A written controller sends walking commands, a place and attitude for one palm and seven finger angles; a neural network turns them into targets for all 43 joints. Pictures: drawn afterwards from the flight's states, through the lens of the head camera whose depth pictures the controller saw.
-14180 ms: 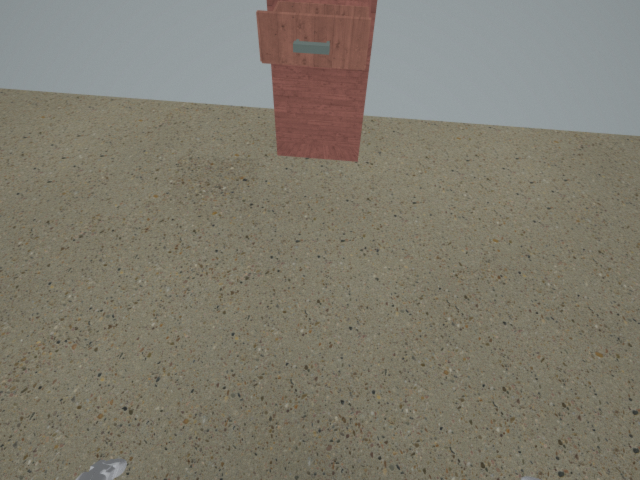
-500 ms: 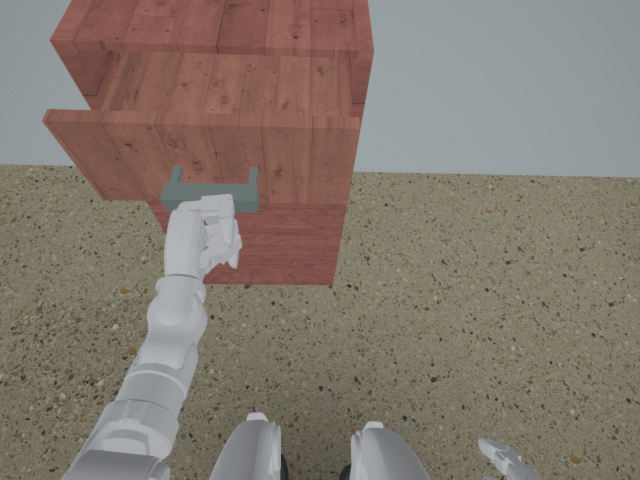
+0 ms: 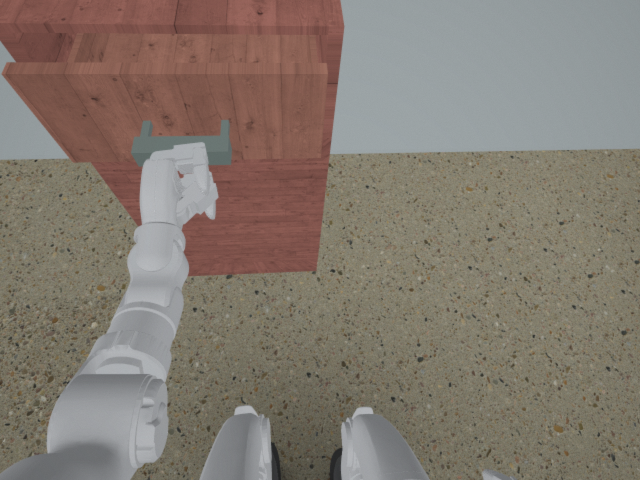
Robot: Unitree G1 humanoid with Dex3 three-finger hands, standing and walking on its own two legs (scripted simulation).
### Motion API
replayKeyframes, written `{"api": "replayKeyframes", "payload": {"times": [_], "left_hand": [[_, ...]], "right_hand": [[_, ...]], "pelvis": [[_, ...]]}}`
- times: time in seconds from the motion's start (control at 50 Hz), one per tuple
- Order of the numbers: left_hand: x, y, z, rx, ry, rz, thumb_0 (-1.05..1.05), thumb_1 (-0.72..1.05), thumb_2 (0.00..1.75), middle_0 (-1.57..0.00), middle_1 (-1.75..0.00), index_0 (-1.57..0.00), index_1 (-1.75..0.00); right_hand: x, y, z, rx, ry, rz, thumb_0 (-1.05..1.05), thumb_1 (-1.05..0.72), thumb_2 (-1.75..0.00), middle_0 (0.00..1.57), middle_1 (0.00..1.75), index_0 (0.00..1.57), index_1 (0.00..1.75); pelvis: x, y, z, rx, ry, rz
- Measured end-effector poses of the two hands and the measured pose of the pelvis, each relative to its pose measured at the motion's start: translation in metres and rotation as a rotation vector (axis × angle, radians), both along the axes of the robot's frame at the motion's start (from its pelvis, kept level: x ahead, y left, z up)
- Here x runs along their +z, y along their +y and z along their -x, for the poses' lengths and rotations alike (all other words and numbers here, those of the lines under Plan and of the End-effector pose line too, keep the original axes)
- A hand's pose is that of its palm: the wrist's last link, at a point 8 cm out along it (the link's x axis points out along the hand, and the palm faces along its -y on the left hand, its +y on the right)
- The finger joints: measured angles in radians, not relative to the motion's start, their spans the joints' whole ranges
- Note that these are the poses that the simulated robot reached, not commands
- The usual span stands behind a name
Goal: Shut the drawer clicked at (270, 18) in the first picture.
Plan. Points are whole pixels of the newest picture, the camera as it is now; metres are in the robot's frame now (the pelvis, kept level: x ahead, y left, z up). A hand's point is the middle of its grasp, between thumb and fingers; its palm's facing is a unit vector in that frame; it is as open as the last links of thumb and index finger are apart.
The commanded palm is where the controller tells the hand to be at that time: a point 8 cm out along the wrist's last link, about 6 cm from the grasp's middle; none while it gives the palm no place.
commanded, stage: push the drawer shut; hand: left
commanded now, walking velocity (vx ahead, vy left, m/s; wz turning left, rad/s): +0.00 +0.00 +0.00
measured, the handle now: (185, 138) +0.55 +0.15 +0.04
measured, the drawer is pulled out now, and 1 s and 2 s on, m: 0.07 0.00 0.00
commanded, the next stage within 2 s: pull the fist back off the drawer in 0.80 s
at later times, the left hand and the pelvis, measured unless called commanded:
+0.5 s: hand (211, 148) +0.53 +0.12 +0.04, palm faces +0.00 -1.00 -0.04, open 3.2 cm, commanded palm +0.51 +0.16 +0.04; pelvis +0.00 +0.01 -0.01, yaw -2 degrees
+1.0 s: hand (203, 144) +0.54 +0.13 +0.04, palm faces +0.00 -1.00 -0.05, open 2.9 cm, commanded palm +0.54 +0.15 +0.04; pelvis -0.02 +0.02 -0.02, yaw -1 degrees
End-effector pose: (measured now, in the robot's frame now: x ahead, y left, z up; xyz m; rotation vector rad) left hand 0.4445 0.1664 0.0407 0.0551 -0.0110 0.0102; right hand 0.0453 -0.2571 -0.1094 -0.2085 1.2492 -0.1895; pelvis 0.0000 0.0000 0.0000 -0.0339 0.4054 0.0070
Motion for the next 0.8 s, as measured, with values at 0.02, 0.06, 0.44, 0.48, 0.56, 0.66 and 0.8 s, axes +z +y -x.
{"api": "replayKeyframes", "payload": {"times": [0.02,0.06,0.44,0.48,0.56,0.66,0.8], "left_hand": [[0.0,0.0,-0.003,0.001,0.001,0.0,0.02,0.89,0.95,-1.4,-1.6,-1.4,-1.6],[0.0,0.0,-0.009,0.003,0.002,0.0,0.02,0.89,0.95,-1.4,-1.6,-1.4,-1.6],[0.002,0.005,-0.058,-0.01,0.018,0.008,0.03,0.85,0.91,-1.4,-1.6,-1.4,-1.6],[0.002,0.006,-0.062,-0.011,0.019,0.011,0.03,0.85,0.91,-1.4,-1.6,-1.4,-1.6],[0.001,0.008,-0.07,-0.01,0.017,0.015,0.03,0.83,0.91,-1.4,-1.6,-1.4,-1.6],[0.0,0.01,-0.07,-0.008,0.011,0.015,0.02,0.8,0.92,-1.4,-1.6,-1.39,-1.6],[-0.002,0.015,-0.073,-0.008,0.019,0.012,-0.02,0.72,0.94,-1.4,-1.6,-1.4,-1.6]], "right_hand": [[-0.001,0.0,0.002,-0.002,0.007,0.001,0.0,-0.91,-0.9,0.21,0.3,0.2,0.3],[-0.002,-0.001,0.007,-0.006,0.02,0.003,0.0,-0.91,-0.9,0.21,0.3,0.2,0.3],[0.002,0.006,0.048,-0.07,0.141,0.011,0.0,-0.91,-0.9,0.21,0.3,0.2,0.3],[0.003,0.007,0.052,-0.073,0.153,0.013,0.0,-0.91,-0.9,0.21,0.3,0.2,0.3],[0.004,0.01,0.058,-0.079,0.176,0.017,0.0,-0.91,-0.9,0.21,0.3,0.2,0.3],[0.004,0.014,0.063,-0.079,0.2,0.015,0.0,-0.91,-0.9,0.21,0.3,0.2,0.3],[0.003,0.016,0.069,-0.064,0.201,0.036,0.0,-0.91,-0.9,0.21,0.3,0.2,0.3]], "pelvis": [[-0.001,0.0,0.0,0.0,0.002,0.0],[-0.002,0.0,0.001,-0.001,0.009,0.001],[-0.006,0.004,-0.003,-0.016,0.053,0.018],[-0.007,0.005,-0.004,-0.016,0.058,0.02],[-0.008,0.007,-0.004,-0.017,0.069,0.025],[-0.008,0.01,-0.004,-0.014,0.072,0.03],[-0.013,0.013,0.003,-0.002,0.078,0.046]]}}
